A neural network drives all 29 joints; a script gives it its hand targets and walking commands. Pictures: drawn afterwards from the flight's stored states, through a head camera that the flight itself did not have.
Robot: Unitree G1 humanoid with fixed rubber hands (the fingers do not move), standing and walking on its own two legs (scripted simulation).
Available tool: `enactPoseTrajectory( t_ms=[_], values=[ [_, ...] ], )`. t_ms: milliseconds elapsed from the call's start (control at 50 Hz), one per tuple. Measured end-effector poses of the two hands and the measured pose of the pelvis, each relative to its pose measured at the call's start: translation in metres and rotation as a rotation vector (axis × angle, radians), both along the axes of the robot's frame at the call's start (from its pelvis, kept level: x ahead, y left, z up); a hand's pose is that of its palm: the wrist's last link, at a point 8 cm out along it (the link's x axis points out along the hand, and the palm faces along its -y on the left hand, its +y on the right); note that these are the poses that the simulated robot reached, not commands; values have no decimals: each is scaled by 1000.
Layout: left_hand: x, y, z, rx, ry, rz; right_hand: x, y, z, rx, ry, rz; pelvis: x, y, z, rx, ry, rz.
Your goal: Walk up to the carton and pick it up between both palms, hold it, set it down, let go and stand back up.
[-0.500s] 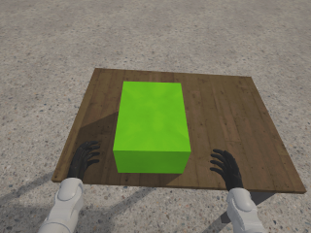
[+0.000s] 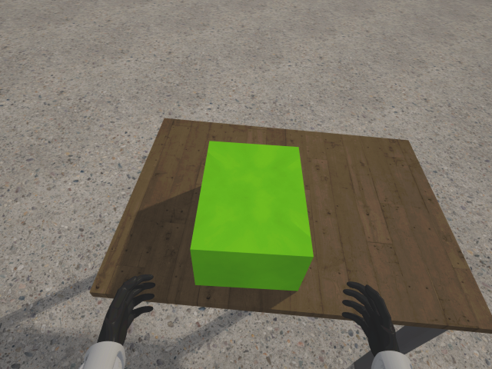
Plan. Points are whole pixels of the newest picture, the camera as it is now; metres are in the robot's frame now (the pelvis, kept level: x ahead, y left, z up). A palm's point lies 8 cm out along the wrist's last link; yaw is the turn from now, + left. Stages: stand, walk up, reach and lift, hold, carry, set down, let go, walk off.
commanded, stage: set down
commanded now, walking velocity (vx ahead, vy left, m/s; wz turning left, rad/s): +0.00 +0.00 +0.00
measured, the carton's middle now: (250, 211) +0.47 +0.00 -0.07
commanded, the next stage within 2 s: let go in 0.38 s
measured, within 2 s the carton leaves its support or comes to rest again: neither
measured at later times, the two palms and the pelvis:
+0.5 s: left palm (106, 349) +0.17 +0.22 -0.05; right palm (379, 358) +0.19 -0.21 -0.05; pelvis +0.00 +0.00 +0.00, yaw +0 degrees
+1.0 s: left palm out of the picture +0.14 +0.24 -0.09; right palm out of the picture +0.13 -0.24 -0.09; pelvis +0.00 +0.00 +0.00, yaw -1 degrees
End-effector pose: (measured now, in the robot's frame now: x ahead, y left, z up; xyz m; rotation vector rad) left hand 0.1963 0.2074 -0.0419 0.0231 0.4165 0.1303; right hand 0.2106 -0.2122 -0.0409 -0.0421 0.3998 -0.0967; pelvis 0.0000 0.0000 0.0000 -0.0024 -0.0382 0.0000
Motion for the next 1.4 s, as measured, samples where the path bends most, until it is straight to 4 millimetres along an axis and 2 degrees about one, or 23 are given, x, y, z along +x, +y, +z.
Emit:
enactPoseTrajectory(
  t_ms=[60,160,260,380,600,720,900,960,1040,1120,1260,1400],
  values=[
    [-6,2,-4,16,38,-3,-5,-1,-5,-9,37,6,0,0,0,0,-16,3],
    [-7,7,4,21,19,19,-9,-3,-2,-7,41,-2,1,-1,1,-1,-25,8],
    [-11,9,-2,29,80,-3,-13,-4,-4,-21,66,-9,1,-1,1,4,-49,7],
    [-16,10,2,43,88,-6,-20,0,-7,-12,87,1,1,-2,1,5,-68,1],
    [-29,10,-12,54,199,-23,-28,3,-15,-44,155,15,-1,-2,2,5,-60,-1],
    [-28,14,-11,77,213,-23,-32,3,-17,-51,175,21,0,-2,2,2,-47,-5],
    [-33,19,-24,116,307,-58,-45,0,-29,-93,258,34,4,-1,2,0,-38,-14],
    [-45,27,-37,162,380,-77,-62,-15,-44,-135,396,27,4,1,-1,1,-10,-18],
    [-71,37,-54,169,483,-63,-96,-39,-60,-149,533,-39,5,2,-6,5,8,-27],
    [-96,43,-67,169,561,-38,-129,-52,-69,-173,632,-76,4,2,-8,7,20,-29],
    [-120,43,-77,164,645,-57,-168,-54,-75,-153,702,-125,-1,4,-6,5,30,-41],
    [-133,41,-81,148,683,-54,-202,-37,-86,-110,788,-139,-5,8,-5,8,27,-49]
  ],
)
